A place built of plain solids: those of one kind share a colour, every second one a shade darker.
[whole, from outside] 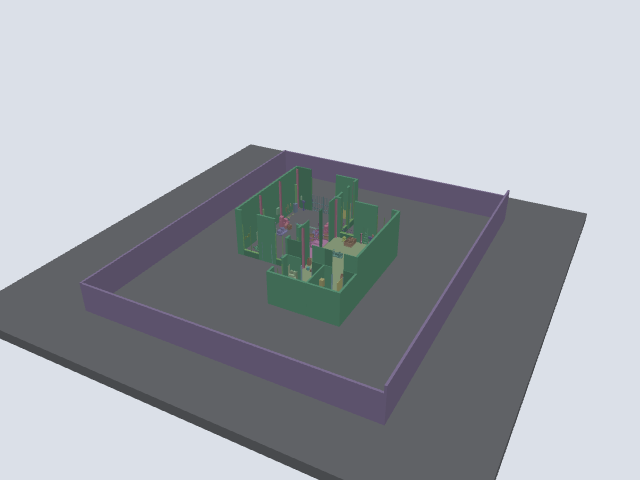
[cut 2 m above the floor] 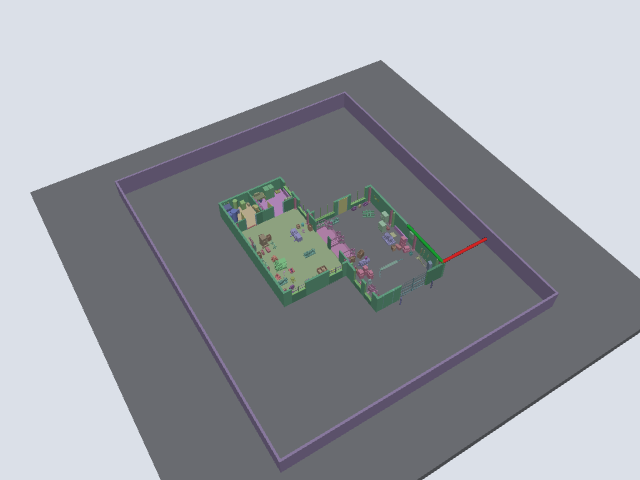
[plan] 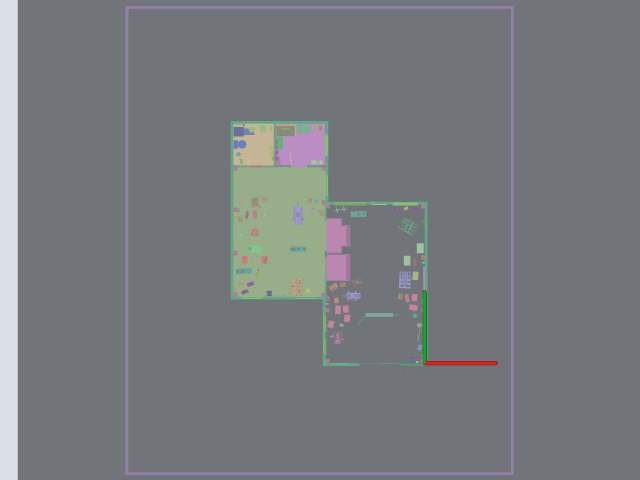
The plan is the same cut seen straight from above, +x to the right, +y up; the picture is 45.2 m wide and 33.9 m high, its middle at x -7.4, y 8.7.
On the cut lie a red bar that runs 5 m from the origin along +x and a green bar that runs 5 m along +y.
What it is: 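A firm's repair and maintenance workshop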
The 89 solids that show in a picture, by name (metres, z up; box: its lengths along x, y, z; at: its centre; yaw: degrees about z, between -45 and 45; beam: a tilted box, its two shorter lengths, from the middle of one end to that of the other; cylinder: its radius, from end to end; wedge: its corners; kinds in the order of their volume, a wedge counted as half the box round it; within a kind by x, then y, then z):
{
 "yard_bound_1": {"box": [0.2, 33.13, 3.56], "at": [-21.03, 8.67, 1.73]},
 "yard_bound_2": {"box": [27.42, 0.2, 2.86], "at": [-7.42, -7.79, 1.38]},
 "yard_bound_3": {"box": [27.42, 0.2, 2.86], "at": [-7.42, 25.13, 1.38]},
 "yard_bound_4": {"box": [0.2, 33.13, 2.91], "at": [6.19, 8.67, 1.4]},
 "wall_1": {"box": [0.2, 9.4, 4.96], "at": [-13.6, 9.2, 2.43]},
 "wall_2": {"box": [0.2, 3.2, 3.36], "at": [-13.6, 15.5, 1.63]},
 "wall_3": {"box": [0.81, 0.2, 4.96], "at": [-13.3, 4.6, 2.43]},
 "wall_4": {"box": [1.05, 0.06, 4.96], "at": [-12.97, 13.87, 2.43]},
 "wall_5": {"box": [1.05, 0.06, 3.36], "at": [-12.97, 13.93, 1.63]},
 "wall_6": {"box": [1.46, 0.2, 1.16], "at": [-12.18, 4.6, 0.53]},
 "wall_7": {"box": [3.1, 0.2, 3.36], "at": [-12.15, 17.0, 1.63]},
 "wall_8": {"box": [0.76, 0.06, 3.36], "at": [-10.98, 13.93, 1.63]},
 "wall_9": {"box": [0.81, 0.06, 4.96], "at": [-10.95, 13.87, 2.43]},
 "wall_10": {"box": [0.06, 3.0, 3.36], "at": [-10.63, 15.4, 1.63]},
 "wall_11": {"box": [0.06, 3.0, 3.36], "at": [-10.57, 15.4, 1.63]},
 "wall_12": {"box": [2.41, 0.2, 4.96], "at": [-10.25, 4.6, 2.43]},
 "wall_13": {"box": [1.22, 0.06, 4.96], "at": [-10.05, 13.87, 2.43]},
 "wall_14": {"box": [1.16, 0.06, 3.36], "at": [-10.02, 13.93, 1.63]},
 "wall_15": {"box": [3.8, 0.2, 3.36], "at": [-8.7, 17.0, 1.63]},
 "wall_16": {"box": [1.46, 0.2, 1.16], "at": [-8.32, 4.6, 0.53]},
 "wall_17": {"box": [1.35, 0.06, 4.96], "at": [-7.68, 13.87, 2.43]},
 "wall_18": {"box": [1.35, 0.06, 3.36], "at": [-7.68, 13.93, 1.63]},
 "wall_19": {"box": [0.61, 0.2, 4.96], "at": [-7.3, 4.6, 2.43]},
 "wall_20": {"box": [0.2, 0.81, 4.95], "at": [-7.1, 0.2, 2.42]},
 "wall_21": {"box": [0.2, 0.51, 4.95], "at": [-7.1, 1.95, 2.42]},
 "wall_22": {"box": [0.2, 1.36, 4.95], "at": [-7.1, 4.03, 2.42]},
 "wall_23": {"box": [0.06, 1.3, 4.96], "at": [-7.03, 5.35, 2.43]},
 "wall_24": {"box": [0.06, 0.45, 4.96], "at": [-7.03, 7.72, 2.43]},
 "wall_25": {"box": [0.06, 1.21, 4.96], "at": [-7.03, 10.65, 2.43]},
 "wall_26": {"box": [0.2, 0.61, 4.96], "at": [-6.9, 11.5, 2.43]},
 "wall_27": {"box": [0.2, 0.61, 4.96], "at": [-6.9, 13.6, 2.43]},
 "wall_28": {"box": [0.2, 0.76, 3.36], "at": [-6.9, 14.28, 1.63]},
 "wall_29": {"box": [0.2, 0.96, 3.36], "at": [-6.9, 16.62, 1.63]},
 "wall_30": {"box": [2.51, 0.2, 4.95], "at": [-5.95, -0.1, 2.42]},
 "wall_31": {"box": [2.31, 0.2, 0.65], "at": [-5.3, 11.3, 0.28]},
 "wall_32": {"box": [1.91, 0.2, 4.95], "at": [-3.2, 11.3, 2.42]},
 "wall_33": {"box": [1.76, 0.2, 0.65], "at": [-1.38, 11.3, 0.28]},
 "wall_34": {"box": [1.91, 0.2, 4.95], "at": [-0.75, -0.1, 2.42]},
 "wall_35": {"box": [0.71, 0.2, 4.95], "at": [-0.15, 11.3, 2.42]},
 "wall_36": {"box": [0.2, 11.6, 4.95], "at": [0.1, 5.6, 2.42]},
 "raised_floor_hall_1": {"box": [6.63, 9.33, 0.56], "at": [-10.25, 9.3, 0.23]},
 "raised_floor_office_1": {"box": [3.73, 3.13, 0.56], "at": [-8.8, 15.4, 0.23]},
 "raised_floor_plant_1": {"box": [3.03, 3.13, 0.56], "at": [-12.05, 15.4, 0.23]},
 "door_landing_1": {"box": [1.1, 1.9, 0.56], "at": [-6.39, 6.75, 0.23]},
 "door_landing_2": {"box": [1.1, 2.5, 0.56], "at": [-6.39, 9.0, 0.23]},
 "door_landing_3": {"box": [0.32, 1.9, 0.39], "at": [-5.7, 6.75, 0.14]},
 "door_landing_4": {"box": [0.32, 1.5, 0.39], "at": [-5.7, 9.0, 0.14]},
 "door_landing_5": {"box": [0.32, 1.9, 0.22], "at": [-5.4, 6.75, 0.06]},
 "door_landing_6": {"box": [0.32, 1.5, 0.22], "at": [-5.4, 9.0, 0.06]},
 "tool_cabinet_1": {"box": [0.45, 0.7, 0.89], "at": [-1.25, 7.25, 0.56]},
 "tool_cabinet_2": {"box": [0.46, 0.66, 0.91], "at": [-1.24, 7.25, 0.55]},
 "tool_cabinet_3": {"box": [0.45, 0.7, 0.89], "at": [-0.32, 8.12, 0.56]},
 "tool_cabinet_4": {"box": [0.46, 0.66, 0.91], "at": [-0.3, 8.12, 0.55]},
 "plant_pumps_1": {"box": [0.72, 0.68, 1.35], "at": [-13.14, 16.34, 1.14]},
 "plant_pumps_2": {"box": [1.04, 0.46, 0.56], "at": [-12.56, 16.34, 0.74]},
 "filing_tall_1": {"box": [0.47, 0.62, 1.37], "at": [-8.79, 16.54, 1.15]},
 "filing_tall_2": {"box": [0.47, 0.62, 1.37], "at": [-8.28, 16.54, 1.15]},
 "big_motor_1": {"box": [0.41, 1.32, 0.53], "at": [-8.95, 10.41, 0.92], "yaw": 0.1},
 "big_motor_2": {"box": [1.03, 0.25, 0.39], "at": [-5.03, 4.75, 0.32], "yaw": 0.2},
 "big_motor_3": {"box": [0.28, 0.95, 0.3], "at": [-1.4, 5.98, 0.35], "yaw": -2.4},
 "air_station_1": {"cylinder": 0.23, "from": [-12.21, 16.51, 0.51], "to": [-12.21, 16.51, 2.01]},
 "air_station_2": {"box": [0.45, 0.5, 0.88], "at": [-11.44, 16.55, 0.9]},
 "calorifier_1": {"cylinder": 0.3, "from": [-12.9, 15.45, 0.51], "to": [-12.9, 15.45, 1.91]},
 "wheelie_bin_1": {"box": [0.51, 0.62, 1.12], "at": [-11.98, 11.38, 1.02], "yaw": 4.3},
 "filing_lateral_low_1": {"box": [0.48, 0.9, 0.73], "at": [-10.25, 15.52, 0.82]},
 "pump_set_1": {"box": [1.11, 0.41, 0.15], "at": [-12.78, 6.51, 0.53], "yaw": 3.7},
 "pump_set_2": {"box": [1.11, 0.41, 0.15], "at": [-8.93, 8.06, 0.53], "yaw": -0.2},
 "pump_set_3": {"box": [1.11, 0.41, 0.15], "at": [-4.68, 10.53, 0.02], "yaw": 2.3},
 "door_leaf_1": {"box": [0.044, 0.99, 2.14], "at": [-12.38, 14.46, 1.53], "yaw": -1.5},
 "door_leaf_2": {"box": [1.0, 0.044, 2.15], "at": [-3.2, 11.2, 1.02]},
 "pallet_1": {"box": [0.8, 1.2, 0.19], "at": [-9.05, 5.4, 0.56], "yaw": -1.3},
 "crate_stack_1": {"box": [0.3, 0.4, 1.07], "at": [-0.35, 1.1, 0.48], "yaw": -13.5},
 "desk_load_tidy_1": {"box": [1.3, 0.72, 0.12], "at": [-9.83, 16.39, 1.3]},
 "radiator_1": {"box": [0.1, 2.02, 0.49], "at": [-0.05, 5.8, 0.2]},
 "boiler_1": {"box": [0.35, 0.4, 0.7], "at": [-10.84, 14.77, 2.04]},
 "window_1": {"box": [1.51, 0.23, 0.024], "at": [-12.18, 4.64, 1.1]},
 "window_2": {"box": [1.51, 0.23, 0.024], "at": [-8.32, 4.64, 1.1]},
 "window_3": {"box": [0.23, 1.56, 0.024], "at": [-6.95, 12.55, 1.1]},
 "window_4": {"box": [0.23, 1.56, 0.024], "at": [-6.95, 15.4, 1.5]},
 "window_5": {"box": [2.36, 0.23, 0.024], "at": [-5.3, 11.26, 0.59]},
 "window_6": {"box": [1.81, 0.23, 0.024], "at": [-1.38, 11.26, 0.59]},
 "carton_1": {"box": [0.38, 0.49, 0.28], "at": [-6.13, 3.79, 0.59], "yaw": -1.9},
 "cable_ramp_1": {"box": [1.94, 0.28, 0.06], "at": [-3.2, 3.4, -0.02]},
 "cable_ramp_2": {"box": [1.94, 0.1, 0.08], "at": [-3.2, 3.4, -0.01]},
 "steel_column_1": {"box": [0.014, 0.2, 4.25], "at": [-7.2, 11.34, 2.58]},
 "steel_column_2": {"box": [0.2, 0.014, 4.25], "at": [-7.14, 4.9, 2.58]},
 "steel_column_3": {"box": [0.17, 0.012, 4.25], "at": [-7.11, 11.34, 2.58]},
 "drip_tray_1": {"box": [0.4, 0.6, 0.1], "at": [-0.66, 6.17, 0.0], "yaw": -3.4},
 "picking_trolley_1": {"box": [0.62, 0.49, 0.05], "at": [-11.81, 8.04, 1.51], "yaw": -6.7}
}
